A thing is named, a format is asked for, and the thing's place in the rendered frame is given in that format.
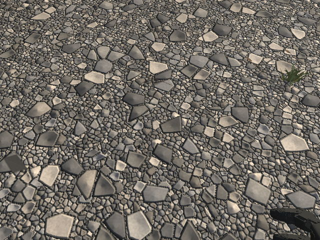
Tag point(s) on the right robot hand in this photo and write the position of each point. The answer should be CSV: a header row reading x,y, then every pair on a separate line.
x,y
299,217

